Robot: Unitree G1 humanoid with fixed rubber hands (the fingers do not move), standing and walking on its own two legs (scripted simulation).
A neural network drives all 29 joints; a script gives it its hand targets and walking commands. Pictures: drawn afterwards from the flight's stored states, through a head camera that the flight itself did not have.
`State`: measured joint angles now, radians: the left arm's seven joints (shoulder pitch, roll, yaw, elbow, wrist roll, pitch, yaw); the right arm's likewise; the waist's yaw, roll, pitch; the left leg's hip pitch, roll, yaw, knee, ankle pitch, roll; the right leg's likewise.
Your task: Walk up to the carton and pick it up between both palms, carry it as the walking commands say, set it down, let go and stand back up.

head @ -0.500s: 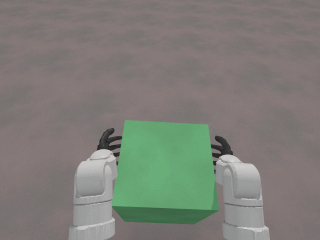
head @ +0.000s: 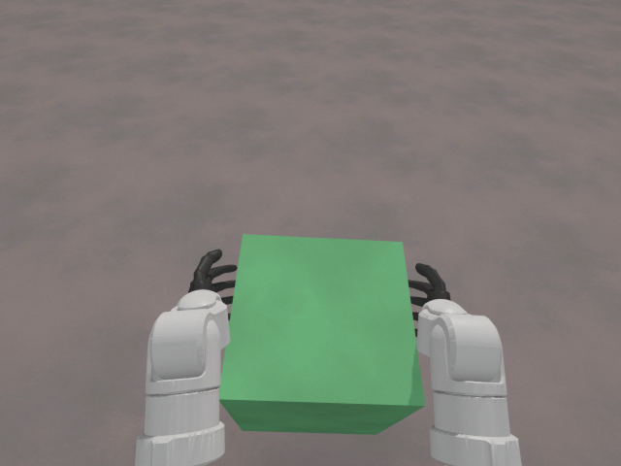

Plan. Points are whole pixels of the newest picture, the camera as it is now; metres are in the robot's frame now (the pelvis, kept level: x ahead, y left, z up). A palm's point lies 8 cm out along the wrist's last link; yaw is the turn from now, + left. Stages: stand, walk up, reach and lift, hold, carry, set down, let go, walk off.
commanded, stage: carry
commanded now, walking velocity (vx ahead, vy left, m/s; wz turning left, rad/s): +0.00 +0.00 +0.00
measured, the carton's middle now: (315, 344) +0.30 +0.00 -0.01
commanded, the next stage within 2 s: hold in 2.00 s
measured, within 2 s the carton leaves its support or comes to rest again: neither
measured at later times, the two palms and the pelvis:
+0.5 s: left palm (193, 301) +0.31 +0.16 +0.08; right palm (419, 316) +0.29 -0.13 +0.07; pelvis +0.02 +0.02 +0.00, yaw +0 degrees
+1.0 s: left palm (191, 306) +0.32 +0.17 +0.06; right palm (411, 324) +0.30 -0.13 +0.05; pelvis +0.02 +0.03 +0.00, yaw +0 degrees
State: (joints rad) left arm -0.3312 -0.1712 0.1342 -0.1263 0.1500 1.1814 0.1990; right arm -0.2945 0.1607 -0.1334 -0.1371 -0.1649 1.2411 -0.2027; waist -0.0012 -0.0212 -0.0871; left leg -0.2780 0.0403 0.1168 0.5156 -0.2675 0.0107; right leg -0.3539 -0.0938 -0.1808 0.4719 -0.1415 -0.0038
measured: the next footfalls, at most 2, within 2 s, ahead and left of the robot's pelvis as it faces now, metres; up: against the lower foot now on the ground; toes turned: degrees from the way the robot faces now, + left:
none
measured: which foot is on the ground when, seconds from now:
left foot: down 0.00-1.00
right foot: down 0.00-1.00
